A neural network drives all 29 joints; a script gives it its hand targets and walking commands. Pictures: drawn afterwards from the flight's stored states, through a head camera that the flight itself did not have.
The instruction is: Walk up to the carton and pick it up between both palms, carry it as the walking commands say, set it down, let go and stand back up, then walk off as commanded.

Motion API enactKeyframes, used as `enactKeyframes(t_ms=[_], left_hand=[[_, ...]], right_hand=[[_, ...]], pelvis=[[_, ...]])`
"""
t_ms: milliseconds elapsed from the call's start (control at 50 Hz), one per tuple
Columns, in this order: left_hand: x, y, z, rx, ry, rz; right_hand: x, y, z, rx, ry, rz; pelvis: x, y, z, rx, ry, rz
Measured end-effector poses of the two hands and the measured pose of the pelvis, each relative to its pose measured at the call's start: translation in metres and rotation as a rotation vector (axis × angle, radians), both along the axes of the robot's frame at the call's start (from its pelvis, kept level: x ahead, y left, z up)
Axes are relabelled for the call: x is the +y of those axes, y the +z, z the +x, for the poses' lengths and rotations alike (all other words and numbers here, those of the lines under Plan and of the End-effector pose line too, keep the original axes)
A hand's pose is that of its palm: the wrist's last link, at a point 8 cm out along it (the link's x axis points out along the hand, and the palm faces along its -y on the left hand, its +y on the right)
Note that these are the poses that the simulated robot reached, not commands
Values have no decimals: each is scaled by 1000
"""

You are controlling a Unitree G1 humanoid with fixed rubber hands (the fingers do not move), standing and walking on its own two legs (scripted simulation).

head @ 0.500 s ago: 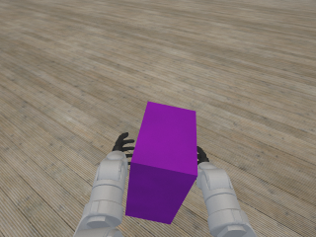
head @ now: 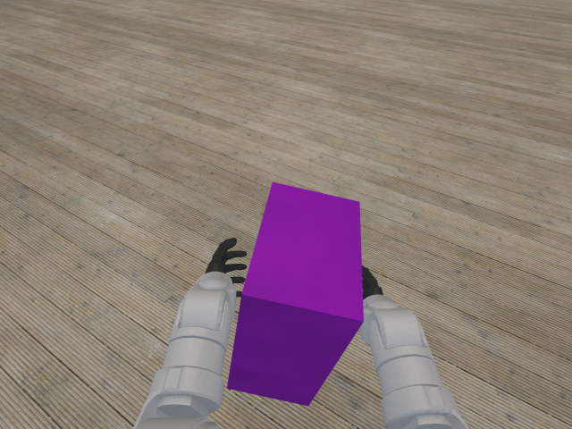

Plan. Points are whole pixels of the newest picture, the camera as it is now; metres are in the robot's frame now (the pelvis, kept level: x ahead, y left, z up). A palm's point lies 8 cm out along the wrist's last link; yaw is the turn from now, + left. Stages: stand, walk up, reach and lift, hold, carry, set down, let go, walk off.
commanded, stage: hold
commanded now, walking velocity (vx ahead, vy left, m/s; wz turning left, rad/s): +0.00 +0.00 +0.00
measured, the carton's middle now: (291, 298) +0.33 +0.00 -0.02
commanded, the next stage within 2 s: carry in 0.46 s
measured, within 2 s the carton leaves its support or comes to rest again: neither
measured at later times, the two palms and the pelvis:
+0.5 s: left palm (223, 294) +0.29 +0.10 +0.05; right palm (381, 315) +0.28 -0.13 +0.02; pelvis -0.01 -0.03 +0.00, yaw +1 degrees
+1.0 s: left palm (255, 298) +0.28 +0.05 +0.05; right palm (417, 314) +0.27 -0.18 +0.04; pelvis -0.02 -0.07 -0.03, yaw +0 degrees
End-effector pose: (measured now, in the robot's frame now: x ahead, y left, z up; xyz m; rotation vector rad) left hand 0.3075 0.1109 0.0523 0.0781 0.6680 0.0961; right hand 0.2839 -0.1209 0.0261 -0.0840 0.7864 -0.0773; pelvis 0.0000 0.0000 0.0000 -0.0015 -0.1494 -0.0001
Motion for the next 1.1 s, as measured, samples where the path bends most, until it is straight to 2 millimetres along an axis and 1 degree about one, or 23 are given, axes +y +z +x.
enactKeyframes(t_ms=[180, 320, 500, 580, 660, 740, 800, 900, 1020, 1100], left_hand=[[-6, 4, -4, -1, -9, 12], [-10, 2, -11, 5, 6, 13], [-10, -2, -16, 3, 46, -16], [-12, -3, -14, -14, 70, -11], [-15, -6, -13, -21, 112, -25], [-21, -8, -13, -4, 149, -51], [-26, -6, -11, 2, 158, -82], [-40, -3, -14, 16, 135, -108], [-61, -1, -25, 41, 72, -98], [-68, 5, -33, 49, 42, -83]], right_hand=[[-5, 0, -7, 1, 9, 3], [-10, -2, -10, 9, 21, 3], [-11, -2, -9, 9, 34, 1], [-13, 1, 3, -6, 42, 10], [-17, 6, 18, -15, 61, 13], [-23, 7, 24, 0, 67, 20], [-29, 6, 20, 7, 53, 28], [-43, 5, 4, 20, 1, 46], [-63, 11, -18, 41, -28, 16], [-70, 18, -30, 50, -42, 12]], pelvis=[[-6, 1, 2, -13, -1, 5], [-16, 0, -4, -27, 3, 6], [-25, -2, -11, -20, 10, 8], [-29, -8, -16, 55, 12, -7], [-39, -13, -19, 115, 19, -16], [-50, -16, -17, 164, 17, -8], [-56, -18, -14, 187, 13, 12], [-66, -22, -14, 207, 13, 17], [-73, -26, -18, 195, 8, 18], [-74, -27, -22, 179, 20, 13]])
